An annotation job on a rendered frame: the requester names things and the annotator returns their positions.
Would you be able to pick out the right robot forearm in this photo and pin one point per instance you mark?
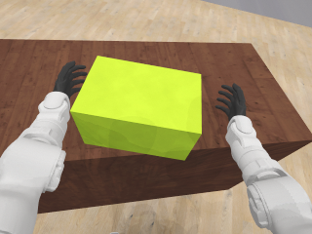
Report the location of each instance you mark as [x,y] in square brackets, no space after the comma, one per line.
[251,158]

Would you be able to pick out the left robot forearm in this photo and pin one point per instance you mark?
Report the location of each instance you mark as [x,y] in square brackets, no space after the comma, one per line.
[49,126]

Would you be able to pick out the pedestal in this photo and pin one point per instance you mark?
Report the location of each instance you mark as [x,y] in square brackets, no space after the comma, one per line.
[95,176]

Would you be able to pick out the left robot upper arm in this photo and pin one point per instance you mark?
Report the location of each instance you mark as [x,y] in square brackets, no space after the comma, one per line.
[32,168]

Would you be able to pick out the robot right hand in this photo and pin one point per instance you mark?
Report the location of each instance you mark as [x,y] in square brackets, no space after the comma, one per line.
[237,103]

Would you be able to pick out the robot left hand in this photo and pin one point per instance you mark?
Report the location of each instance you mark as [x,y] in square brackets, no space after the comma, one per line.
[65,82]

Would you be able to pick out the right robot upper arm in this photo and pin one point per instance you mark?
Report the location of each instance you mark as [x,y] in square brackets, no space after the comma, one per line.
[279,205]

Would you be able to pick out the carton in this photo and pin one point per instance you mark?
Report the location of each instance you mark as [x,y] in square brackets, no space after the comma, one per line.
[140,108]

